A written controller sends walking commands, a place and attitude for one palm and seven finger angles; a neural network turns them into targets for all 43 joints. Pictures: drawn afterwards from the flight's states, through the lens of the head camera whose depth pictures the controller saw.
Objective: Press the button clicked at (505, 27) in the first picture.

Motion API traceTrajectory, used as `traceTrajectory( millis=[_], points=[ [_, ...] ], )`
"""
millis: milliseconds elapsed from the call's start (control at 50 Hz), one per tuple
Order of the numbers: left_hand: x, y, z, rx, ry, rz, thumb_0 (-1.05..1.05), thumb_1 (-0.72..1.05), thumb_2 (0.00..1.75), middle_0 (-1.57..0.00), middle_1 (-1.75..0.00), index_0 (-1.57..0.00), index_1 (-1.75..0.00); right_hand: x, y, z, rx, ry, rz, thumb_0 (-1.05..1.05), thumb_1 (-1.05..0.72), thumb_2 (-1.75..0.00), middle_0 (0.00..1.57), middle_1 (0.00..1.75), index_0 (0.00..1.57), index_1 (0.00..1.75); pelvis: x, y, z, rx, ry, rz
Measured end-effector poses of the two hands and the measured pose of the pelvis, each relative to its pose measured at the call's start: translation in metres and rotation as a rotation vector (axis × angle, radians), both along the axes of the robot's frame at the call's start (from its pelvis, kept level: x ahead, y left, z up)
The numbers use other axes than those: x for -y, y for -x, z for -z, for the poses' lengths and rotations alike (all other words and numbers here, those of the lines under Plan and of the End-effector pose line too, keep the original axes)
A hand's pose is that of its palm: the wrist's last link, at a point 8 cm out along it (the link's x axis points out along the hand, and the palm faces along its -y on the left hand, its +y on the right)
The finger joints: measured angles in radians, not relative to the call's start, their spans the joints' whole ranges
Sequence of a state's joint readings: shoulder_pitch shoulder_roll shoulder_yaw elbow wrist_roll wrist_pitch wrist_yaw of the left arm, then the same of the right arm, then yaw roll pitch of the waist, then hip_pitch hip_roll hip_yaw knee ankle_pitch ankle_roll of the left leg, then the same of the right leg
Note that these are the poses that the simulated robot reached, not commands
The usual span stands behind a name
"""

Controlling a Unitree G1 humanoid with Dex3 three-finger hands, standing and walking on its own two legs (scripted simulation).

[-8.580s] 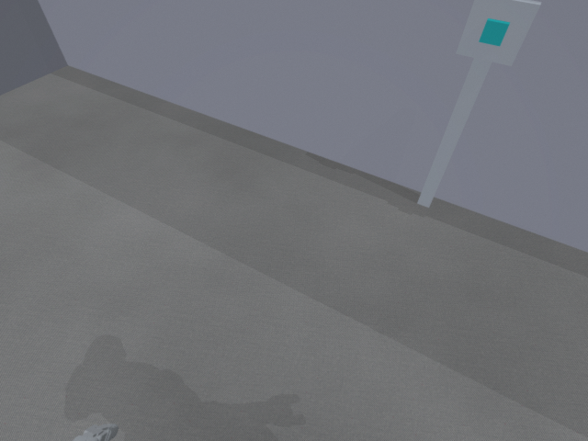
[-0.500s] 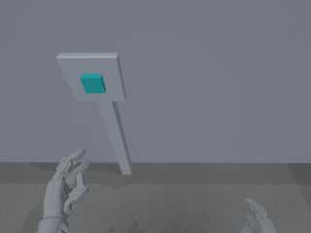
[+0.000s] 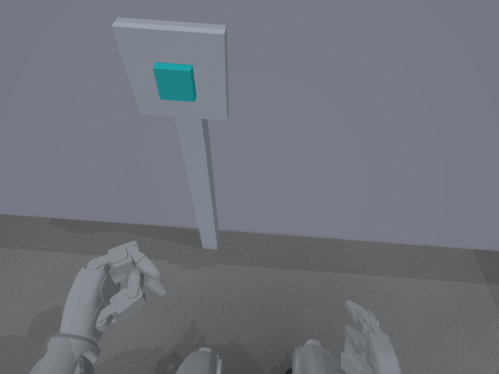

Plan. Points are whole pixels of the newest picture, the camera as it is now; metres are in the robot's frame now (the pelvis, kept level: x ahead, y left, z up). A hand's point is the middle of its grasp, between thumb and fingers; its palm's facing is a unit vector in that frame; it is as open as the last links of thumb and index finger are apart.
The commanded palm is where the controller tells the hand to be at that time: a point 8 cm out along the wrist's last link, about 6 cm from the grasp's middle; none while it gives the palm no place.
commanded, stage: raise the hand and make a fist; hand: left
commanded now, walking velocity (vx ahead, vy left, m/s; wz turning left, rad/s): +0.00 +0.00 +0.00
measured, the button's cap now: (176, 81) +0.57 +0.18 +0.13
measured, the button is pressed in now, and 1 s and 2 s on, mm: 0 0 0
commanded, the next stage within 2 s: aim a knuckle at the button in 1.26 s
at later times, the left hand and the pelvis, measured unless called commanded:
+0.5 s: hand (119, 265) +0.24 +0.19 +0.09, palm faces +0.03 -1.00 -0.07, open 3.1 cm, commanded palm +0.21 +0.25 +0.10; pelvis +0.03 +0.00 +0.02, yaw +0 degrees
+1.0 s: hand (111, 234) +0.27 +0.20 +0.12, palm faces +0.02 -1.00 -0.05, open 3.1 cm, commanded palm +0.23 +0.25 +0.13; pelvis +0.03 -0.01 +0.04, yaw +0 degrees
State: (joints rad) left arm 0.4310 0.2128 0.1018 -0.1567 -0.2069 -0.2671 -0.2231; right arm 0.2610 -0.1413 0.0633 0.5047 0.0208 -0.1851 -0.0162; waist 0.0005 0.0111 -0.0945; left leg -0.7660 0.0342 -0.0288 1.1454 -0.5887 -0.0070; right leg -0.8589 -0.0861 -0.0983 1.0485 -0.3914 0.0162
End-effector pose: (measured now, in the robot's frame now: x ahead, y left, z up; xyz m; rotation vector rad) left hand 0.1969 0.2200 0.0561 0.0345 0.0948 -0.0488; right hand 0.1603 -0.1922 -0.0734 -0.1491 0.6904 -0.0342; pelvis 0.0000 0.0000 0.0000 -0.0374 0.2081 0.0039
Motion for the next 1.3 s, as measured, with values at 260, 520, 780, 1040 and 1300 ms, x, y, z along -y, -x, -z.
traceTrajectory(
  millis=[260,520,780,1040,1300],
  points=[
    [-0.020,-0.004,-0.019,0.032,-0.034,-0.068,0.02,0.90,0.90,-1.25,-1.45,-1.26,-1.45,0.045,0.003,-0.025,0.007,0.141,0.061,0.02,-0.90,-0.90,0.21,0.30,0.21,0.30,-0.008,-0.016,-0.012,0.003,-0.002,0.005],
    [-0.023,-0.022,-0.043,0.061,-0.038,-0.082,0.02,0.90,0.90,-1.30,-1.50,-1.30,-1.50,0.033,-0.051,-0.051,0.134,0.088,0.018,0.01,-0.91,-0.90,0.20,0.30,0.20,0.30,0.000,-0.032,-0.025,0.034,-0.001,-0.003],
    [-0.029,-0.038,-0.060,0.059,-0.039,-0.079,0.02,0.90,0.90,-1.30,-1.50,-1.30,-1.50,0.036,-0.038,-0.044,0.071,0.065,0.003,0.01,-0.90,-0.90,0.21,0.30,0.21,0.30,0.009,-0.035,-0.036,0.066,-0.009,-0.008],
    [-0.030,-0.048,-0.069,0.061,-0.019,-0.070,0.02,0.90,0.90,-1.30,-1.50,-1.30,-1.50,0.060,-0.019,-0.053,0.060,0.105,0.051,0.02,-0.90,-0.90,0.21,0.30,0.20,0.30,0.011,-0.033,-0.046,0.095,-0.019,0.005],
    [-0.032,-0.037,-0.066,0.072,-0.020,-0.080,0.02,0.90,0.90,-1.30,-1.50,-1.30,-1.50,0.047,-0.022,-0.056,0.083,0.095,0.019,0.02,-0.90,-0.90,0.21,0.30,0.20,0.30,0.008,-0.027,-0.046,0.107,-0.019,0.005]
  ],
)
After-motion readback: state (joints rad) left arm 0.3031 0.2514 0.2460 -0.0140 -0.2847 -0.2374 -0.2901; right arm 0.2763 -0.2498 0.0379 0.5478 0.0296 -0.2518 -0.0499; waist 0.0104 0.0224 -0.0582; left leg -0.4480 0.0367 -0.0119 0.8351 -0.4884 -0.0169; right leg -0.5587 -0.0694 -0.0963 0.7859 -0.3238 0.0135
